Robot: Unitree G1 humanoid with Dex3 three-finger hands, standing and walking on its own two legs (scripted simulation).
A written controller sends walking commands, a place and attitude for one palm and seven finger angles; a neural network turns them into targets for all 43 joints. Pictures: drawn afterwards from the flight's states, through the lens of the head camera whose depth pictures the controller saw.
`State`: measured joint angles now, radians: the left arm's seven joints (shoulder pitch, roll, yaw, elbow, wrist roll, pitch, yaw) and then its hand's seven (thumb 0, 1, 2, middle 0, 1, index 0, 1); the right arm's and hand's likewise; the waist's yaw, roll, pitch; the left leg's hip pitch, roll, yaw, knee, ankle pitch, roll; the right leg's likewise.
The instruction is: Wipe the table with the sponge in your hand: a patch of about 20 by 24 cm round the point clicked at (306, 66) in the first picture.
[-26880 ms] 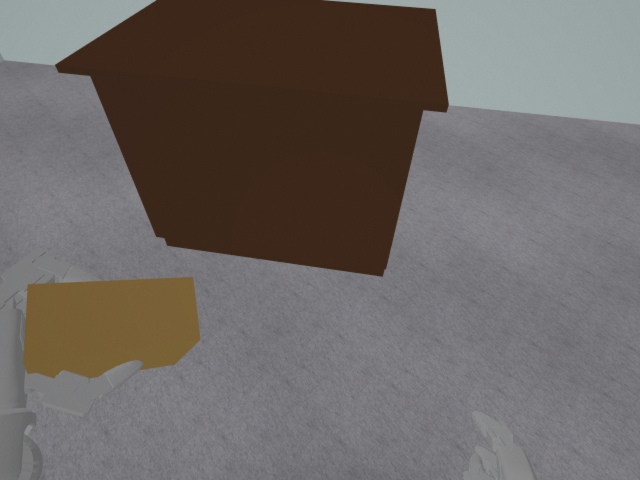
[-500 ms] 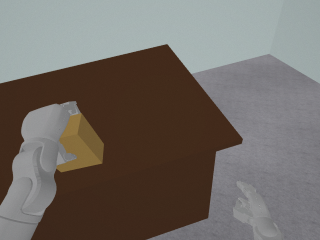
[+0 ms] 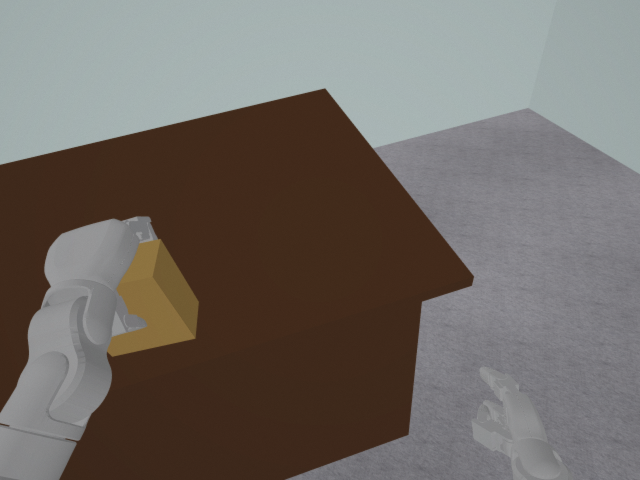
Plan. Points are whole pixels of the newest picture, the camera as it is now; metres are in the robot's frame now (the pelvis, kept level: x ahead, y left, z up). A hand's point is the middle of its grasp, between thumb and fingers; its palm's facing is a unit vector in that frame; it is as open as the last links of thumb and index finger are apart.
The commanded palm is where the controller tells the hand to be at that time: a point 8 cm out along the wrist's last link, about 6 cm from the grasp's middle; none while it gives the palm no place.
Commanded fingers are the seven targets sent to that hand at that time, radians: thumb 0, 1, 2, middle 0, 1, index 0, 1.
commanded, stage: move the sponge above the wiping area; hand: left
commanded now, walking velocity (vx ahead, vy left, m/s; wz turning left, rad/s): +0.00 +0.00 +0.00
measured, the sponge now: (143, 310) +0.27 +0.28 +0.10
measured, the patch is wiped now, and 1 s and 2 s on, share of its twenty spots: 0.00 0.00 0.00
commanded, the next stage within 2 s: lower the sponge onto the table in 0.94 s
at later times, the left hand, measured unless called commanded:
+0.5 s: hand (120, 278) +0.27 +0.29 +0.16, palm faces +0.11 -0.06 -0.99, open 10.1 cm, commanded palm +0.24 +0.28 +0.23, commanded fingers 0.00 0.10 1.30 -1.20 -1.60 -1.20 -1.60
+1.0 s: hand (128, 270) +0.27 +0.27 +0.17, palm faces +0.15 -0.09 -0.98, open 10.1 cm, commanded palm +0.24 +0.27 +0.23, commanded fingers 0.00 0.10 1.30 -1.20 -1.60 -1.20 -1.60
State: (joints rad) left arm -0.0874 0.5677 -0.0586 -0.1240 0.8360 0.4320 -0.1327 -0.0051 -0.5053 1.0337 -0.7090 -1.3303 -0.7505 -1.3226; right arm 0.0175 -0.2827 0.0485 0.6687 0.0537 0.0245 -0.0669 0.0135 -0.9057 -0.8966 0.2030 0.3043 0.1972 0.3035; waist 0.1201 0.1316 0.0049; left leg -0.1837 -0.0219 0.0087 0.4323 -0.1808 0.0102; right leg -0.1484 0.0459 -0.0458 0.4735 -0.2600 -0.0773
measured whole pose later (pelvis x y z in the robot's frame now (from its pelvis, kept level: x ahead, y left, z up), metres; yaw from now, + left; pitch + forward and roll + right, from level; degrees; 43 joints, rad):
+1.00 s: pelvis +0.00 +0.01 +0.00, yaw +0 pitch -4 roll +1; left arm -0.10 0.52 -0.11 -0.21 0.85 0.50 -0.11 0.00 -0.51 1.03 -0.71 -1.33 -0.75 -1.32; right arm 0.00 -0.26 0.06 0.66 0.06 0.05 -0.04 0.01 -0.91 -0.90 0.20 0.30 0.20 0.30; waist 0.13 0.14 -0.01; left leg -0.17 -0.04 0.01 0.41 -0.17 0.02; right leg -0.14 0.03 -0.04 0.45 -0.25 -0.06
